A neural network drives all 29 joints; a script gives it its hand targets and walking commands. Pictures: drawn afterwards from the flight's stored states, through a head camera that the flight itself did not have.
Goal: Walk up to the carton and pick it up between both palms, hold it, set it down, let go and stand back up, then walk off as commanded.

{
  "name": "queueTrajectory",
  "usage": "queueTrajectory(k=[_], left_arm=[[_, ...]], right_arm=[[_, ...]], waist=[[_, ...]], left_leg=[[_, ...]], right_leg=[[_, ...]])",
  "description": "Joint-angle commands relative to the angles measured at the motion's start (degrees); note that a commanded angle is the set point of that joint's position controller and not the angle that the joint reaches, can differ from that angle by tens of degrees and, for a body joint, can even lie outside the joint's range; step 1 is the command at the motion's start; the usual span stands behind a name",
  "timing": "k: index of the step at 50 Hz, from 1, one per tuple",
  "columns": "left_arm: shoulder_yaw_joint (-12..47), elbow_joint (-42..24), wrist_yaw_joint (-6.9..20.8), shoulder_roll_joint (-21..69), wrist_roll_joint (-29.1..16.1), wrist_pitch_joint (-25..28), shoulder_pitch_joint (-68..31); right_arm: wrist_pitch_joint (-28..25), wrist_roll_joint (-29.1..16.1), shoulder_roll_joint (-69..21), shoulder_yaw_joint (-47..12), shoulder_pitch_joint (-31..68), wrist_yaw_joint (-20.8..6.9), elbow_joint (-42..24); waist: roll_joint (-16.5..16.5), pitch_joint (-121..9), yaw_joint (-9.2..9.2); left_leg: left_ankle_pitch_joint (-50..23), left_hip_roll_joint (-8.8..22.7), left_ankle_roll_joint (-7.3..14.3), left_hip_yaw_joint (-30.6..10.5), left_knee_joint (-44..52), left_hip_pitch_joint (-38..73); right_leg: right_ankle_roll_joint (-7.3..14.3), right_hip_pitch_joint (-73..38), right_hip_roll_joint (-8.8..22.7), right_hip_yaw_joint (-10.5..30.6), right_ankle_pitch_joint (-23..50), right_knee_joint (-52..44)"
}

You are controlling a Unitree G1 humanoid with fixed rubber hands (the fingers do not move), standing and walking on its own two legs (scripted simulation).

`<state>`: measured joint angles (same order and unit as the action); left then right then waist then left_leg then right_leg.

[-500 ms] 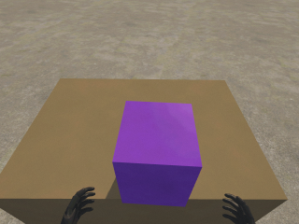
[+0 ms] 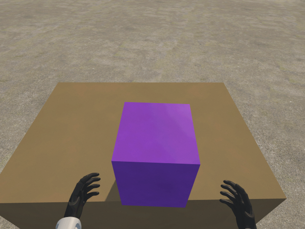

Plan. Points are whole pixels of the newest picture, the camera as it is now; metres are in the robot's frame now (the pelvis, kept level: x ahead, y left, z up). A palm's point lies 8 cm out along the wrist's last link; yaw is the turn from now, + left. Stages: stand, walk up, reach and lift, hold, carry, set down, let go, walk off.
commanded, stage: reach and lift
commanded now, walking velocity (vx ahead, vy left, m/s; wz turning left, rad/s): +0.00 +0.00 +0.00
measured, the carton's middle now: (155, 155) +0.36 +0.05 -0.01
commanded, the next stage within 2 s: none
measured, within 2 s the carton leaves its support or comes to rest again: neither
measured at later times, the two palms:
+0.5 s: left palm (79, 169) +0.26 +0.23 +0.05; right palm (242, 178) +0.27 -0.17 +0.05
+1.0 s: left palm (82, 131) +0.33 +0.23 +0.12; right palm (239, 139) +0.34 -0.17 +0.11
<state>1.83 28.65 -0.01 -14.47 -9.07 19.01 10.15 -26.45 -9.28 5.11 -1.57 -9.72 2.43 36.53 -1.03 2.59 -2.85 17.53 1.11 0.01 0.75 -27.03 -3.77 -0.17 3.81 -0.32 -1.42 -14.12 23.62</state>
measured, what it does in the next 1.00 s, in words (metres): stands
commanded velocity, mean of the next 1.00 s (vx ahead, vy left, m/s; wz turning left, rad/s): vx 0.00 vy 0.00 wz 0.00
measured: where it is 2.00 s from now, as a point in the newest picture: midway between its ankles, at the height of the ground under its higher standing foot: outside the picture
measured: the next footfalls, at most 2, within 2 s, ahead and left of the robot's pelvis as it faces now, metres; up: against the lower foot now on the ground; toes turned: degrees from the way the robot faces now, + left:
none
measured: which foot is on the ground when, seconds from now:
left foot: down 0.00-1.00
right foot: down 0.00-1.00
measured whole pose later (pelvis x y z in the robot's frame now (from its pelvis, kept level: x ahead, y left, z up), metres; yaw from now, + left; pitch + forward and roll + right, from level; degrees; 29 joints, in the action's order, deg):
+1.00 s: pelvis -0.01 +0.00 +0.01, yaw -1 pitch -3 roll -1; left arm -8.2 10.2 0.6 -16.1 -9.9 -25.3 -20.2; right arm 11.7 -17.4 11.6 -1.7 21.2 10.1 19.0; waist -0.3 3.1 -2.6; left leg 13.3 1.5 -0.1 1.9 -21.5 -5.6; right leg -0.2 5.4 -0.8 -0.3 -8.9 16.8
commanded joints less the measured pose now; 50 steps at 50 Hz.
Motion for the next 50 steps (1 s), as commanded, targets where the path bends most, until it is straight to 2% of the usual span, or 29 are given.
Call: queueTrajectory(k=[1,2,6,7,10,11,13,14,15,17,18,20,22,24,25,27,28,29,30,33,35,39,40,43,44,47,48,49,50], left_arm=[[-2.0,-8.9,-0.6,-5.3,-0.3,-1.0,-11.3],[-2.3,-11.3,-0.7,-4.9,-1.1,-1.8,-14.0],[-3.7,-10.9,-0.8,-5.0,0.0,-7.3,-13.1],[-3.7,-15.2,-0.8,-5.3,0.2,-8.6,-15.2],[-5.6,-15.1,-0.1,-5.2,0.2,-12.9,-16.0],[-5.0,-14.6,0.2,-4.6,0.8,-14.0,-15.2],[-6.5,-17.5,0.0,-4.8,1.3,-16.7,-16.9],[-6.7,-20.3,0.0,-6.3,0.3,-17.3,-23.5],[-7.3,-21.4,-0.4,-5.6,0.2,-18.0,-21.7],[-7.2,-22.9,-0.4,-5.1,0.0,-19.7,-21.1],[-6.6,-23.4,-0.3,-4.9,-0.9,-20.4,-22.5],[-7.2,-25.1,0.0,-6.4,-0.8,-22.3,-26.8],[-6.7,-27.5,0.0,-6.9,-1.2,-23.6,-29.2],[-8.2,-27.6,0.0,-5.9,-0.7,-26.4,-23.7],[-8.4,-28.1,0.3,-6.7,-0.7,-27.5,-28.2],[-9.0,-27.2,0.5,-5.3,0.3,-29.4,-25.4],[-9.9,-29.6,0.5,-6.9,-0.4,-29.8,-27.7],[-10.8,-28.1,0.6,-6.3,0.8,-31.2,-28.1],[-11.4,-24.8,1.1,-6.6,0.1,-32.3,-29.1],[-12.3,-25.8,1.6,-5.7,-0.1,-33.5,-30.6],[-12.6,-26.7,1.4,-7.7,-0.6,-34.1,-37.3],[-11.7,-28.2,1.4,-8.7,-1.5,-35.8,-40.0],[-12.4,-30.9,0.9,-8.3,-1.7,-35.8,-45.7],[-12.6,-29.8,1.0,-8.3,-0.8,-38.9,-42.1],[-11.7,-27.4,0.9,-9.9,-1.0,-39.8,-50.3],[-12.0,-26.8,0.7,-8.6,-0.3,-42.8,-45.4],[-12.1,-29.3,0.5,-9.1,-1.1,-43.3,-48.3],[-13.1,-29.4,0.5,-9.5,-0.7,-43.7,-50.2],[-12.7,-27.2,0.6,-10.1,-0.9,-44.8,-52.9]], right_arm=[[1.5,-0.8,4.4,1.1,10.5,0.9,-9.4],[2.8,0.2,4.6,1.7,11.4,1.2,-9.1],[6.8,-1.8,4.9,1.6,12.4,2.5,-12.8],[7.8,-0.8,5.1,1.5,13.2,2.9,-15.9],[11.7,-1.9,5.4,0.3,13.6,3.5,-17.7],[13.0,-1.6,4.8,0.8,12.4,3.7,-17.0],[15.1,-1.5,4.6,1.1,14.2,4.3,-21.3],[16.5,-0.6,4.6,2.3,18.2,4.3,-22.4],[17.5,-1.2,4.2,1.8,17.3,4.3,-25.3],[19.4,-0.4,3.9,1.2,16.5,4.3,-25.9],[20.4,-1.6,3.1,0.5,17.2,4.7,-26.7],[21.9,-0.7,4.5,2.3,21.6,5.3,-29.6],[22.8,-0.9,6.7,3.4,24.0,5.7,-29.6],[24.4,-2.7,5.7,1.6,18.9,5.9,-29.9],[24.9,-2.5,6.8,2.5,23.6,6.3,-29.3],[26.4,-3.4,6.6,0.9,21.6,6.5,-28.5],[26.1,-4.1,7.4,0.0,24.2,6.5,-31.9],[27.1,-4.1,7.3,0.5,25.9,6.5,-28.6],[28.1,-4.2,8.2,0.1,27.7,6.7,-27.7],[29.6,-4.7,7.2,0.0,28.4,7.0,-29.4],[29.9,-4.5,8.1,0.2,36.1,7.2,-32.3],[31.8,-4.8,10.0,2.1,36.1,7.6,-29.2],[31.8,-5.2,9.8,3.1,40.8,7.5,-30.9],[33.8,-6.7,11.1,1.3,39.7,7.5,-27.9],[34.6,-6.5,12.3,3.0,47.3,7.7,-27.2],[36.9,-7.9,11.8,1.6,43.9,7.7,-24.8],[36.8,-8.3,13.2,3.7,46.4,7.8,-26.1],[36.9,-8.8,13.7,2.4,49.5,7.7,-27.1],[37.7,-9.2,14.7,2.3,52.7,7.7,-26.0]], waist=[[4.6,-3.3,0.09],[4.8,-3.8,0.90],[5.3,-3.8,-0.27],[4.5,-5.6,-0.40],[1.8,-2.3,-0.82],[1.9,0.0,0.16],[4.1,0.3,-0.90],[4.1,-3.2,0.05],[4.0,-3.1,-1.53],[2.9,-4.0,-0.33],[4.9,-5.6,-0.37],[3.3,-8.7,0.17],[4.9,-9.6,0.99],[4.9,-9.6,-0.07],[5.0,-11.3,1.00],[5.4,-10.2,-0.08],[4.3,-12.5,-1.25],[4.3,-10.0,-0.54],[1.8,-7.8,-1.26],[1.2,-9.5,-1.47],[0.5,-13.3,-1.30],[3.9,-14.9,0.21],[4.7,-18.0,0.01],[5.4,-18.8,0.24],[7.4,-19.6,1.52],[4.8,-18.6,0.75],[5.0,-20.7,2.37],[4.9,-22.0,0.30],[5.1,-21.6,0.85]], left_leg=[[-16.9,-0.4,-3.7,-0.5,5.7,-4.5],[-17.5,-0.1,-3.8,-0.3,6.1,-4.6],[-18.7,-0.5,-4.2,0.5,6.5,-2.1],[-22.6,-0.6,-4.6,0.4,6.5,-1.6],[-19.0,-0.9,-3.2,0.5,7.5,-1.1],[-18.1,-0.6,-3.1,0.5,8.7,-1.5],[-16.2,-1.3,-3.2,1.2,9.6,-2.0],[-14.9,-1.6,-3.0,1.2,9.0,-2.0],[-14.7,-1.7,-2.9,1.6,9.4,-1.9],[-16.0,-0.8,-2.8,1.3,9.4,-2.1],[-18.3,-1.4,-2.9,2.3,8.5,-1.2],[-19.1,-1.0,-2.7,1.5,8.6,-1.9],[-23.2,-0.7,-4.0,1.5,7.6,-0.2],[-26.4,-1.6,-3.8,1.8,7.1,1.7],[-28.1,-1.2,-4.0,1.5,6.7,2.3],[-29.9,-1.5,-4.4,2.4,7.4,2.7],[-31.1,-1.7,-4.3,2.5,6.8,2.4],[-29.6,-1.6,-4.2,2.6,7.4,1.8],[-25.7,-1.7,-3.2,2.7,8.4,0.4],[-21.5,-1.6,-2.9,3.7,9.5,-1.0],[-22.4,-1.7,-2.6,3.9,8.9,-1.5],[-23.2,-1.9,-3.3,3.7,8.3,0.0],[-25.1,-1.9,-3.9,4.0,7.4,0.0],[-30.4,-1.7,-4.2,3.6,6.3,2.8],[-26.6,-2.0,-4.2,3.6,6.4,0.6],[-29.5,-1.5,-3.8,2.7,7.1,1.9],[-32.1,-1.4,-4.2,2.4,5.9,2.9],[-34.1,-1.4,-4.6,2.7,5.4,2.7],[-31.5,-1.5,-4.1,2.5,6.0,0.5]], right_leg=[[2.6,-2.4,0.0,2.8,5.2,-4.4],[2.8,-3.2,-0.2,2.3,5.8,-4.0],[2.6,-3.4,-0.1,2.7,6.5,-5.8],[2.3,-5.5,-0.3,2.5,9.5,-5.2],[1.5,-5.4,0.3,3.2,8.2,-6.8],[1.4,-4.8,-0.4,2.6,6.1,-7.6],[2.0,-4.8,0.0,2.8,4.2,-8.5],[2.1,-3.8,0.4,3.2,2.4,-8.2],[1.6,-3.5,0.2,2.8,1.9,-8.3],[1.8,-4.5,0.0,2.8,3.4,-7.4],[1.7,-4.9,0.7,3.6,6.9,-7.4],[1.3,-4.9,-0.2,2.9,8.2,-6.9],[1.6,-4.5,-0.4,2.6,10.0,-6.1],[1.1,-5.3,-0.4,2.8,13.8,-7.1],[1.1,-5.2,-0.6,2.4,14.8,-6.6],[0.7,-6.7,-1.1,2.2,16.5,-7.3],[0.7,-8.1,-1.2,2.5,17.6,-6.7],[0.5,-6.1,-1.1,2.0,16.1,-7.2],[0.5,-6.1,-0.7,2.6,14.1,-7.9],[0.3,-7.0,-0.9,2.4,10.5,-8.3],[-0.3,-6.6,-1.0,2.3,11.8,-7.0],[0.4,-5.2,-1.5,1.9,11.2,-7.8],[0.3,-5.4,-1.9,1.8,12.4,-6.8],[0.5,-5.7,-2.3,1.4,16.3,-7.0],[0.5,-4.2,-2.4,1.2,12.8,-7.3],[0.0,-7.1,-2.7,1.2,17.0,-7.0],[0.4,-4.8,-3.2,0.9,17.7,-7.1],[0.3,-6.1,-3.6,0.9,19.5,-6.6],[0.1,-6.5,-3.2,1.0,18.0,-6.4]])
